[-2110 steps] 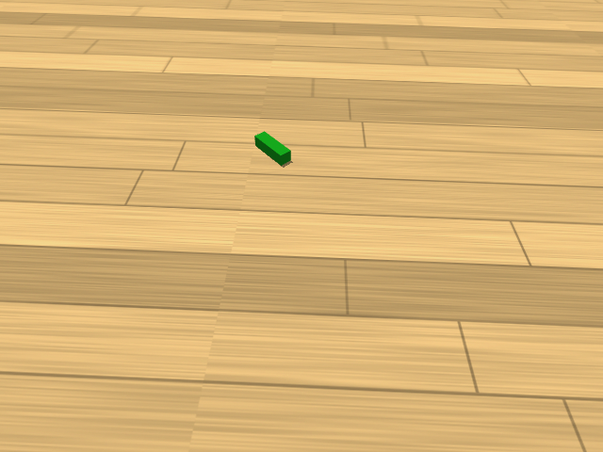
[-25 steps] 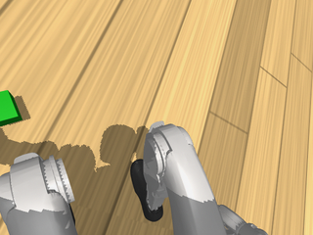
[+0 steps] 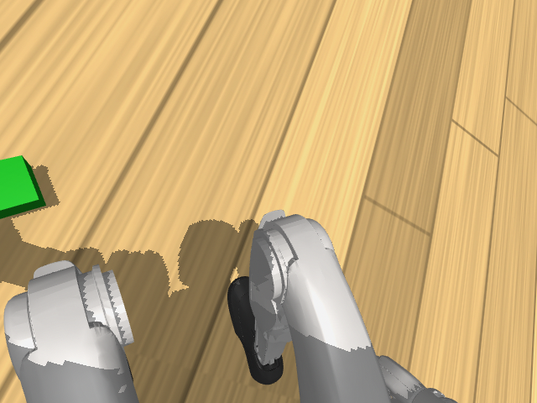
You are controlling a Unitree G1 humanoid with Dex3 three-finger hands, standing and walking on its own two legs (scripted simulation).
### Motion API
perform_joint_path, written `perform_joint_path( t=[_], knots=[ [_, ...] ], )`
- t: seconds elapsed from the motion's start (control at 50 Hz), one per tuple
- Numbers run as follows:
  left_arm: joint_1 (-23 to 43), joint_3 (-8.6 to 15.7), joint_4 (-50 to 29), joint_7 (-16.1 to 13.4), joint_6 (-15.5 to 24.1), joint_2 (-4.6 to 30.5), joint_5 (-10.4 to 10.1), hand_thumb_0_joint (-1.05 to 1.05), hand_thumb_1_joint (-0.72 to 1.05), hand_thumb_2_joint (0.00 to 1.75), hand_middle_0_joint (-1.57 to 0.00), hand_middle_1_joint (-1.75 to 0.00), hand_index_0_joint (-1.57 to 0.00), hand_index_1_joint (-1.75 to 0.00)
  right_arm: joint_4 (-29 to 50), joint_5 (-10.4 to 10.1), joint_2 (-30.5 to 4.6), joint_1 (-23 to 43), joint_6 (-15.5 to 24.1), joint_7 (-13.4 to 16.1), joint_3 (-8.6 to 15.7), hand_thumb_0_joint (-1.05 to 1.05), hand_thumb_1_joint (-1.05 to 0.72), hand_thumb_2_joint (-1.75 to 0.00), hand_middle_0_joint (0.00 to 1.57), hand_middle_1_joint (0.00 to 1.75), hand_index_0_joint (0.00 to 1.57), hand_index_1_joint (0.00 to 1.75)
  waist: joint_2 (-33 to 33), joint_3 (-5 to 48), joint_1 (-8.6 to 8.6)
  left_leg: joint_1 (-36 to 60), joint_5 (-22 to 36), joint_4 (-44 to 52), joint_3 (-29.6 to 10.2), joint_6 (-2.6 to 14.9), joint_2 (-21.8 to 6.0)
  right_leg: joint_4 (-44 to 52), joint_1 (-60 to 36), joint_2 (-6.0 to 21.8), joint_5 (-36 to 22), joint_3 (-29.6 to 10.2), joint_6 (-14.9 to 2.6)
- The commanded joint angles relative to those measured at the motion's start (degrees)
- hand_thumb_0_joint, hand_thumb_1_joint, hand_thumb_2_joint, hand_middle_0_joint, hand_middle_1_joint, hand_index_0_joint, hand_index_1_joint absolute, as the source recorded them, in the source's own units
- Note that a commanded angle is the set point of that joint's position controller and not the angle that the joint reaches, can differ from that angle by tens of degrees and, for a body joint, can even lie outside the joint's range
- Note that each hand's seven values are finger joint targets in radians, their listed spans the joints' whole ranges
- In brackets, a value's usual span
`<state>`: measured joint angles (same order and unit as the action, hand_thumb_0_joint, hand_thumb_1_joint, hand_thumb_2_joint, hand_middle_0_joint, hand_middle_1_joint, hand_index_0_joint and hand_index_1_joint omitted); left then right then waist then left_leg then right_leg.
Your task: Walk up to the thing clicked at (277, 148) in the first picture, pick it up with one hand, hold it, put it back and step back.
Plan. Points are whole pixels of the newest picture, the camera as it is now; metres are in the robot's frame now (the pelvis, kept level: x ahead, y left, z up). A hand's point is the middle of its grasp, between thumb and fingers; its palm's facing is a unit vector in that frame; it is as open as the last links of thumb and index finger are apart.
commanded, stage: settle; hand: left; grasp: from above
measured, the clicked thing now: out of the picture +0.41 +0.34 -0.26
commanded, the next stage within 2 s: lift in 0.66 s
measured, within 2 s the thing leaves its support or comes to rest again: leaves its support in 0.06 s
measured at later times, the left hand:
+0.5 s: hand out of the picture +0.39 +0.34 -0.15, palm faces -0.45 -0.12 -0.89, open 10.1 cm
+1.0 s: hand out of the picture +0.38 +0.35 -0.08, palm faces -0.45 -0.12 -0.89, open 10.0 cm
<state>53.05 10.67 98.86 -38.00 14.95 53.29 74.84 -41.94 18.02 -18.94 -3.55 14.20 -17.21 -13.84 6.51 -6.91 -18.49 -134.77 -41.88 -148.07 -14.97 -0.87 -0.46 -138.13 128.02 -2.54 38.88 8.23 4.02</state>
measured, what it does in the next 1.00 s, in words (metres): rises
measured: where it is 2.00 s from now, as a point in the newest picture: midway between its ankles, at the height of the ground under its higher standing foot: (195, 380)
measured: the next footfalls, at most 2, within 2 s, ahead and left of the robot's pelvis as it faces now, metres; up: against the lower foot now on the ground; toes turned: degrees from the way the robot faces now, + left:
none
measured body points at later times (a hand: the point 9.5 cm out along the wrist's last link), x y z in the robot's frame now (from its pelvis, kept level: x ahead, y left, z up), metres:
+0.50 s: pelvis +0.00 -0.01 +0.03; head +0.22 +0.09 +0.41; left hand +0.41 +0.35 -0.10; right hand +0.12 -0.26 -0.08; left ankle +0.06 +0.13 -0.26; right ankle +0.11 -0.13 -0.26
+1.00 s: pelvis -0.01 -0.01 +0.06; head +0.20 +0.08 +0.45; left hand +0.40 +0.35 -0.03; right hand +0.09 -0.27 -0.05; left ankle +0.06 +0.13 -0.26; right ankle +0.11 -0.13 -0.26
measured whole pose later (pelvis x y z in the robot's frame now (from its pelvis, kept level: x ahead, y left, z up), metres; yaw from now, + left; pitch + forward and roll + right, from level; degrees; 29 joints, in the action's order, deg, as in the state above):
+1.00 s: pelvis -0.01 -0.01 +0.06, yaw +7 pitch +34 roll -8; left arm 46.9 4.4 71.1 -15.9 10.3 38.9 68.4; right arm -42.4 5.4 -16.0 -10.3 2.1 -9.1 -0.4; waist -1.5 5.8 -9.9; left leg -129.6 -37.9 -132.8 -7.1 -0.1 0.0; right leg -128.3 124.7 0.4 38.2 2.8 2.7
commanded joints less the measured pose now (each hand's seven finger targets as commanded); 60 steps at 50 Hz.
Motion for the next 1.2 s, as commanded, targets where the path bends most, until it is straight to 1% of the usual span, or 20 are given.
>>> perform_joint_path(
  t=[0.0,0.06,0.1,0.12,0.14,0.2,0.24,0.26,0.46,0.54,0.6,0.66,0.72,0.74,0.76,0.82,0.92,1.06,1.1,1.18],
  knots=[
    [10.35,2.51,-10.09,-1.73,-0.10,14.14,-1.47,0.00,0.18,0.94,-0.60,-1.00,-0.61,-0.99,-0.88,-1.18,-18.09,-9.17,-0.53,0.22,7.54,0.00,-0.91,-0.90,0.20,0.30,0.20,0.30,-31.54,39.76,0.78,29.24,13.41,17.29,6.98,0.31,-1.10,9.39,-17.27,-1.85,-14.99,6.68,-5.52],
    [11.74,1.57,-12.87,-0.31,-0.80,11.67,-1.40,0.00,0.25,0.91,-0.63,-1.01,-0.66,-0.98,-1.34,-1.60,-17.83,-10.93,-0.83,-0.03,9.67,0.00,-0.91,-0.90,0.20,0.30,0.20,0.30,-31.20,40.21,0.30,28.86,13.16,17.04,8.11,0.62,-0.87,10.58,-16.44,-1.79,-14.88,5.72,-5.43],
    [11.59,1.80,-17.72,0.63,-1.03,10.94,-2.52,0.00,0.25,0.90,-0.64,-0.98,-0.66,-0.96,-1.48,-2.55,-17.67,-11.34,-1.10,0.04,11.13,0.00,-0.91,-0.90,0.20,0.30,0.20,0.30,-32.67,43.65,2.03,30.27,14.27,17.50,8.57,0.64,-0.80,11.16,-16.99,-1.69,-15.40,5.02,-5.69],
    [10.59,0.79,-19.88,1.32,-1.28,8.86,-3.23,0.00,0.24,0.87,-0.64,-0.97,-0.66,-0.95,-1.13,-3.19,-17.01,-11.32,-1.40,0.04,11.51,0.00,-0.91,-0.90,0.20,0.30,0.20,0.30,-33.01,46.61,2.60,31.47,15.76,17.77,8.78,0.64,-0.89,11.57,-18.42,-1.80,-16.58,4.40,-5.79],
    [12.37,-2.87,-22.31,2.35,-1.42,4.08,-4.07,0.00,0.23,0.85,-0.63,-0.95,-0.65,-0.93,-0.20,-4.15,-15.84,-10.03,-1.54,-0.06,11.47,0.00,-0.91,-0.90,0.20,0.30,0.20,0.30,-32.01,47.39,2.66,31.70,15.64,18.30,8.72,0.67,-0.76,11.68,-17.16,-1.60,-16.50,4.51,-5.86],
    [10.79,-1.55,-23.17,4.06,-2.66,5.75,-4.66,0.00,0.23,0.79,-0.60,-0.94,-0.64,-0.90,-2.05,-5.63,-15.92,-12.52,-2.69,0.25,13.19,0.00,-0.91,-0.90,0.20,0.30,0.20,0.30,-30.96,48.22,4.56,31.57,16.03,19.79,9.34,0.79,-0.26,12.38,-16.45,-1.15,-16.51,4.04,-5.91],
    [10.81,-3.39,-20.21,6.00,-3.75,2.91,-4.45,0.00,0.24,0.77,-0.63,-0.91,-0.66,-0.88,-1.94,-6.29,-15.54,-12.58,-3.48,0.37,13.88,0.00,-0.91,-0.90,0.20,0.30,0.20,0.30,-27.81,45.13,3.79,29.88,14.37,20.26,9.47,1.10,-0.20,13.06,-14.34,-0.97,-14.96,3.80,-5.82],
    [12.10,-3.69,-22.55,6.68,-3.91,2.57,-5.15,0.00,0.24,0.77,-0.63,-0.89,-0.67,-0.86,-1.96,-7.07,-15.06,-12.45,-4.06,0.59,14.07,0.00,-0.91,-0.90,0.20,0.30,0.20,0.30,-27.99,45.30,4.68,29.85,13.31,21.56,9.47,1.13,0.00,13.66,-14.06,-0.81,-13.85,3.37,-6.01],
    [14.15,-4.37,-25.02,13.21,-3.68,1.88,-5.47,0.00,0.35,0.82,-0.75,-0.87,-0.77,-0.86,-0.56,-9.66,-12.48,-13.33,-7.54,3.52,14.82,0.00,-0.91,-0.90,0.20,0.30,0.20,0.30,-20.43,47.25,5.70,27.84,12.24,22.61,11.95,2.50,1.03,18.15,-19.94,-0.19,-12.09,0.08,-5.91],
    [15.14,-4.47,-25.84,14.79,-2.46,2.15,-5.18,0.00,0.37,0.80,-0.76,-0.86,-0.78,-0.84,-0.02,-9.81,-12.48,-13.97,-8.17,4.89,15.20,0.00,-0.91,-0.90,0.20,0.30,0.20,0.30,-19.35,45.78,5.06,28.07,10.82,23.12,12.08,2.54,1.16,19.42,-18.80,0.22,-10.35,0.11,-5.99],
    [15.86,-3.29,-28.46,15.02,-1.49,3.86,-5.38,0.00,0.41,0.81,-0.80,-0.86,-0.82,-0.84,0.28,-9.92,-11.88,-14.05,-8.62,5.94,15.18,0.00,-0.91,-0.90,0.20,0.30,0.20,0.30,-21.07,48.25,6.47,29.36,11.22,23.89,12.57,2.35,1.23,19.72,-20.28,0.41,-10.37,-0.35,-5.99],
    [15.27,-3.77,-28.16,15.40,-1.27,3.08,-5.08,0.00,0.43,0.84,-0.82,-0.85,-0.83,-0.84,0.49,-10.11,-12.26,-14.73,-9.07,6.79,15.49,0.00,-0.91,-0.90,0.20,0.30,0.20,0.30,-20.17,47.47,5.96,30.11,10.73,24.37,12.41,2.25,1.23,20.41,-18.97,0.45,-9.57,0.00,-6.23],
    [15.68,-3.38,-30.54,15.33,-1.16,3.79,-4.88,0.00,0.51,0.80,-0.90,-0.85,-0.91,-0.83,0.55,-10.21,-11.37,-15.03,-9.48,7.44,15.69,0.00,-0.94,-0.91,0.20,0.30,0.20,0.30,-22.10,50.75,7.03,32.14,11.72,25.51,12.72,2.14,1.12,20.40,-20.85,0.46,-10.66,-0.51,-6.19],
    [14.48,-3.46,-29.86,15.33,-1.45,3.29,-4.99,0.00,0.43,0.82,-0.82,-0.77,-0.83,-0.76,0.33,-10.42,-11.34,-15.36,-9.63,7.53,15.87,0.00,-0.89,-0.89,0.20,0.30,0.20,0.30,-22.64,50.48,7.51,32.49,11.84,26.27,12.89,2.04,1.16,20.45,-20.91,0.54,-10.67,-0.52,-6.33],
    [15.03,-2.39,-31.76,15.17,-1.68,4.27,-5.34,0.00,0.49,0.77,-0.89,-0.82,-0.91,-0.80,0.36,-10.70,-11.47,-15.36,-9.84,7.75,16.15,0.00,-0.93,-0.91,0.20,0.30,0.20,0.30,-23.73,52.22,8.27,33.83,11.91,26.97,12.95,1.97,1.20,20.57,-20.52,0.65,-10.82,-0.47,-6.40],
    [14.37,-3.38,-32.94,15.96,-3.16,3.03,-5.66,0.00,0.48,0.82,-0.87,-0.80,-0.88,-0.78,0.45,-11.34,-11.41,-15.87,-10.33,8.22,17.02,0.00,-0.92,-0.91,0.20,0.30,0.20,0.30,-24.64,53.66,8.62,35.83,12.08,28.89,12.88,1.88,1.25,21.01,-20.25,0.95,-11.37,-0.30,-6.62],
    [11.64,-3.32,-38.04,20.31,-5.00,2.79,-7.85,0.00,0.51,0.84,-0.90,-0.78,-0.91,-0.77,1.28,-12.93,-11.37,-16.67,-11.54,8.79,18.43,0.00,-0.91,-0.90,0.20,0.30,0.20,0.30,-23.94,55.06,9.77,38.50,13.32,31.76,12.45,2.06,1.38,22.76,-22.22,1.41,-12.66,-0.66,-6.42],
    [5.59,-3.74,-46.58,25.36,-4.83,0.90,-10.34,0.00,0.50,0.85,-0.88,-0.81,-0.90,-0.79,3.84,-14.87,-10.48,-15.83,-12.95,10.17,19.55,0.00,-0.91,-0.90,0.20,0.30,0.20,0.30,-22.02,53.28,11.31,40.43,8.64,38.06,11.13,2.27,1.31,26.98,-24.58,1.45,-8.62,-1.12,-6.28],
    [5.44,-5.49,-49.64,26.32,-4.75,-1.39,-11.21,0.00,0.49,0.85,-0.88,-0.83,-0.89,-0.81,4.58,-15.24,-9.87,-15.70,-13.21,10.62,19.72,0.00,-0.91,-0.90,0.20,0.30,0.20,0.30,-20.49,52.27,10.51,40.81,7.98,39.09,11.46,2.43,1.20,29.48,-25.79,1.36,-8.06,-1.65,-6.11],
    [0.75,-5.42,-54.66,27.58,-5.12,-1.82,-12.66,0.00,0.47,0.87,-0.86,-0.84,-0.87,-0.83,5.66,-16.12,-9.24,-15.05,-13.54,11.45,20.11,0.00,-0.91,-0.90,0.20,0.30,0.20,0.30,-19.02,53.99,12.10,43.59,8.99,41.46,11.98,2.51,1.24,33.04,-29.64,1.17,-8.07,-2.61,-6.10]
  ],
)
